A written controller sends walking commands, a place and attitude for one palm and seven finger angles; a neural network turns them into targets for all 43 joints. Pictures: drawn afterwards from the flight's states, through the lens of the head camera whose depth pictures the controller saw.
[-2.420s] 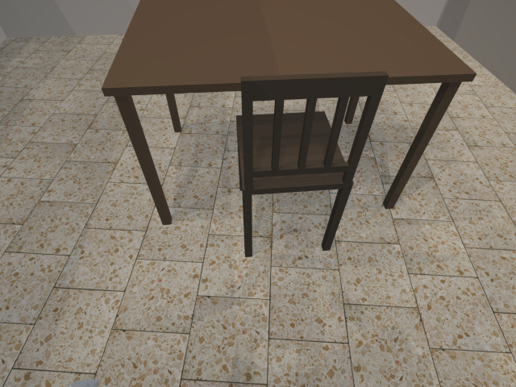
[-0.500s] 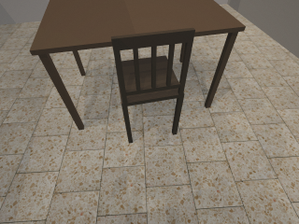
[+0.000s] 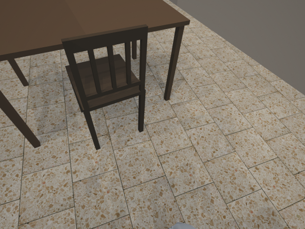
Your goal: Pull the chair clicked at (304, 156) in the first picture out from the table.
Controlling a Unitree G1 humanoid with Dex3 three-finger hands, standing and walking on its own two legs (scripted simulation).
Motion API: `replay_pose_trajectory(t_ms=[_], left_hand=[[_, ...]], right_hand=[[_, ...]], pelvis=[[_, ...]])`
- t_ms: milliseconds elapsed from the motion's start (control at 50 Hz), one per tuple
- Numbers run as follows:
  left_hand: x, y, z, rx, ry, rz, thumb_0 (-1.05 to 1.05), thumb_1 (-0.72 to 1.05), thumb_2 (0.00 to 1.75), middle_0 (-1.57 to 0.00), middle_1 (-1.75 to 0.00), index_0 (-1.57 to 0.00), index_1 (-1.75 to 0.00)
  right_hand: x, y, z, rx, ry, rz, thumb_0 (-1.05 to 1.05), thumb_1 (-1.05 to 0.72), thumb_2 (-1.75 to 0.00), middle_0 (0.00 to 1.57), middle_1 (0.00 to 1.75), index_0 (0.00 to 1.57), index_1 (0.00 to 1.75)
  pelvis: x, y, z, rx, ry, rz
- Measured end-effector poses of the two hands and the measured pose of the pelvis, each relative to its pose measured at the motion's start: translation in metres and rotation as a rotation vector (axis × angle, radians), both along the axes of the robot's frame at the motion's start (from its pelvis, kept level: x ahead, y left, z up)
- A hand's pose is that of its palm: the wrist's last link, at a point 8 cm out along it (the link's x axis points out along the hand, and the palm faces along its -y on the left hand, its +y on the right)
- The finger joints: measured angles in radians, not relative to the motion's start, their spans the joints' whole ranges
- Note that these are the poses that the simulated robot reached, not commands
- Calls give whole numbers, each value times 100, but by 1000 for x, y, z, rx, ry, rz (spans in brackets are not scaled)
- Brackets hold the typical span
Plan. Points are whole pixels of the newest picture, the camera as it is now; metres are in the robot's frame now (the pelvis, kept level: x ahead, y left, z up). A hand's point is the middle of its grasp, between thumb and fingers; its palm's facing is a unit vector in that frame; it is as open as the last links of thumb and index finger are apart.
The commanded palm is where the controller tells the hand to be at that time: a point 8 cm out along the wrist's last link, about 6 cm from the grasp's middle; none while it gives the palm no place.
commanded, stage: walk to a spot facing it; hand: left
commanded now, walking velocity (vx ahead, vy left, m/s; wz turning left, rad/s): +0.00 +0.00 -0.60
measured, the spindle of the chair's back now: (112, 68) +0.81 +0.27 -0.11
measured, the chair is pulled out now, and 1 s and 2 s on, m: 0.00 0.00 0.00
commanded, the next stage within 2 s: turn to face it in 1.70 s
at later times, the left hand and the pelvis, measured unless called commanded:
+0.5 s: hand (104, 228) +0.14 +0.15 -0.16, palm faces -0.29 -0.93 -0.23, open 7.4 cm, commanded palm none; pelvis +0.00 -0.02 +0.00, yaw -19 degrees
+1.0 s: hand (166, 183) +0.30 -0.03 -0.17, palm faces -0.63 -0.75 -0.21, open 7.4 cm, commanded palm none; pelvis +0.07 -0.10 -0.03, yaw -38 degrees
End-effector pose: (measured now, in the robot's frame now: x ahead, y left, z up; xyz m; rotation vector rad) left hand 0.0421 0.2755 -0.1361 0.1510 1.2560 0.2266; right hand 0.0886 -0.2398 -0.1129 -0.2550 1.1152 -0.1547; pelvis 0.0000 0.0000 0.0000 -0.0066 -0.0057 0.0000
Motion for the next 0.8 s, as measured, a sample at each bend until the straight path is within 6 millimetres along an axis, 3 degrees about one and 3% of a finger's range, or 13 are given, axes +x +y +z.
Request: replay_pose_trajectory(t_ms=[80, 200, 260, 340, 440, 560, 680, 800], left_hand=[[36, -11, 6, 13, -29, -100, 0, 91, 90, -19, -30, -20, -29], [92, -50, 9, 44, -125, -253, 0, 91, 90, -19, -30, -20, -29], [103, -66, 16, 45, -160, -281, 0, 91, 90, -20, -30, -20, -30], [106, -80, 19, 34, -140, -327, 0, 91, 90, -20, -30, -20, -30], [107, -86, 13, 6, -91, -385, 0, 90, 90, -20, -30, -20, -30], [113, -74, -7, -38, -41, -420, 0, 90, 90, -20, -30, -20, -30], [142, -82, 0, -73, -30, -494, 1, 91, 90, -20, -30, -20, -30], [183, -122, 4, -80, -22, -602, 1, 91, 90, -19, -30, -20, -29]], right_hand=[[-37, -15, -9, 13, 41, -89, 0, -90, -89, 20, 30, 20, 30], [-101, -49, -37, 34, 140, -229, 0, -90, -89, 20, 30, 20, 30], [-124, -59, -38, 27, 201, -278, 0, -91, -89, 20, 29, 20, 30], [-133, -63, -29, 28, 186, -327, 1, -91, -89, 20, 29, 20, 30], [-128, -54, -20, 30, 117, -380, 1, -91, -89, 20, 29, 20, 30], [-121, -29, -15, 7, 35, -420, 0, -91, -89, 20, 29, 20, 30], [-148, -2, -2, 31, 84, -499, 0, -91, -89, 20, 29, 20, 30], [-181, 11, -5, 76, 169, -633, 0, -91, -89, 20, 30, 20, 30]], pelvis=[[-2, -6, -2, -1, -5, -61], [-4, -27, -17, 3, -8, -135], [-7, -31, -14, 0, -11, -157], [-7, -33, -7, 15, -6, -211], [-5, -27, -4, 27, 4, -288], [6, -10, -11, 5, 19, -368], [22, -14, 3, -8, 9, -440], [43, -32, 5, -5, 6, -532]])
